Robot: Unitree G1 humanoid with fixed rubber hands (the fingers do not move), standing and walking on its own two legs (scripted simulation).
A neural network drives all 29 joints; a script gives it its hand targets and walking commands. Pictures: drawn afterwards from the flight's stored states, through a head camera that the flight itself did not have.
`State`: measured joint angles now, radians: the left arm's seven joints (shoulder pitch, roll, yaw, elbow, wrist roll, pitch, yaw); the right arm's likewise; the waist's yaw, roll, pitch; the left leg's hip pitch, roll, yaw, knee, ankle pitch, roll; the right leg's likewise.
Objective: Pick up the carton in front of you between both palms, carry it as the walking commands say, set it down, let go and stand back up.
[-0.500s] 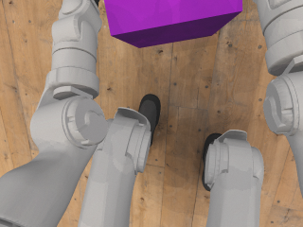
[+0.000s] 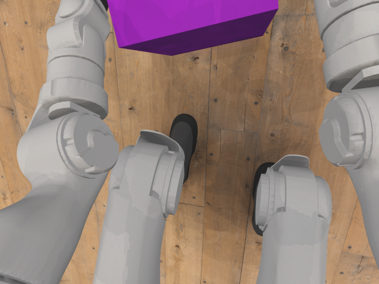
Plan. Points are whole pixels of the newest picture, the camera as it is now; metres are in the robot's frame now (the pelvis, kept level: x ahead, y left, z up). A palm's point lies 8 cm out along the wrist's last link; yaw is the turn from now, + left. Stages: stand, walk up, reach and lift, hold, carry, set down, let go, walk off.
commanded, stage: set down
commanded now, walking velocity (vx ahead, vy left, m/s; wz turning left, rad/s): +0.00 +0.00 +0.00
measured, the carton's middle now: out of the picture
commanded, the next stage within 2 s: let go in 1.38 s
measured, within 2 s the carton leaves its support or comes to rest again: neither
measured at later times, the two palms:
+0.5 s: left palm out of the picture +0.52 +0.26 -0.15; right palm out of the picture +0.64 -0.09 -0.15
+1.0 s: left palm out of the picture +0.51 +0.26 +0.00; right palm out of the picture +0.65 -0.10 +0.01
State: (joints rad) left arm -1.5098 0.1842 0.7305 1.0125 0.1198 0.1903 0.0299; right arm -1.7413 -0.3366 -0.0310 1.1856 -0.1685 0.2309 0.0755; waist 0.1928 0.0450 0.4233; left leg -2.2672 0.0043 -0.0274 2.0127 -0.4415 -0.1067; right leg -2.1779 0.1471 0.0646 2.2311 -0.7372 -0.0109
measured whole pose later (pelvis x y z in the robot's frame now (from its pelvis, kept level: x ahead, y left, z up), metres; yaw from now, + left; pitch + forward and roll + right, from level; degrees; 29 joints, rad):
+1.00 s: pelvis +0.00 +0.02 +0.12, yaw -1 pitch +47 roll +3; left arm -1.31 0.07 0.49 0.61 -0.05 0.32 0.21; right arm -1.75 -0.58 0.07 1.13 0.00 0.33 0.11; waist 0.24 -0.03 0.18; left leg -2.08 -0.01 -0.02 1.59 -0.34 -0.05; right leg -1.99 0.05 0.04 1.77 -0.60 -0.01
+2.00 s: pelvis +0.07 +0.05 +0.34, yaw -5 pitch +25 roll -1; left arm -0.19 0.17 0.10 0.43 0.02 0.12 -0.12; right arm -0.46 -0.13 -0.22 0.62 -0.14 0.13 -0.11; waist 0.16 0.02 -0.01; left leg -0.97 0.01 0.00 0.72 -0.19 0.01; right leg -0.86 0.03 0.07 0.77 -0.34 0.03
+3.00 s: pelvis +0.11 +0.02 +0.38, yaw -2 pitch -4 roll +1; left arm 0.23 0.23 0.02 0.37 0.03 0.24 -0.02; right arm 0.21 -0.20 -0.03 0.47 0.00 0.10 0.03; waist 0.00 -0.03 0.08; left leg -0.19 -0.02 -0.03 0.47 -0.21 -0.01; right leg -0.06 0.00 0.03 0.49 -0.35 0.00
